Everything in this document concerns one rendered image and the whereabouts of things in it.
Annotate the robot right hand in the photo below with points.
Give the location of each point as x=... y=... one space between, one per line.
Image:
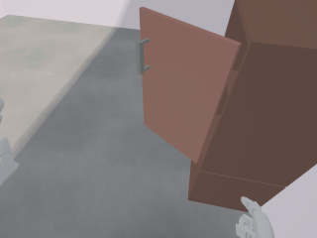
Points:
x=258 y=226

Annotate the handle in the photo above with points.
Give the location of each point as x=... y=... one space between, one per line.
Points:
x=141 y=68

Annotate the cupboard door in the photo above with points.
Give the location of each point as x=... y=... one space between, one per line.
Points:
x=189 y=70

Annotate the robot left hand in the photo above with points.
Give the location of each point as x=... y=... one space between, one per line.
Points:
x=7 y=165

